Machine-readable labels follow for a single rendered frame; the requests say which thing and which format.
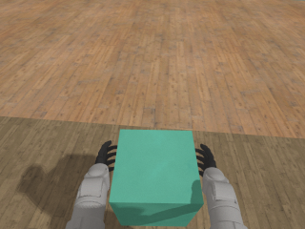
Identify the left robot hand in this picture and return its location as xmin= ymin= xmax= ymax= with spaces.
xmin=94 ymin=140 xmax=117 ymax=172

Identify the left robot forearm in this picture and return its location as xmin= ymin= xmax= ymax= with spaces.
xmin=65 ymin=163 xmax=111 ymax=229

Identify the right robot forearm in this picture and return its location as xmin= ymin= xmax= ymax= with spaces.
xmin=202 ymin=167 xmax=248 ymax=229

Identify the right robot hand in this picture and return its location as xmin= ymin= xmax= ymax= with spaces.
xmin=195 ymin=143 xmax=217 ymax=177

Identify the carton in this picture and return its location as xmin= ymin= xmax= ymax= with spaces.
xmin=109 ymin=129 xmax=204 ymax=227

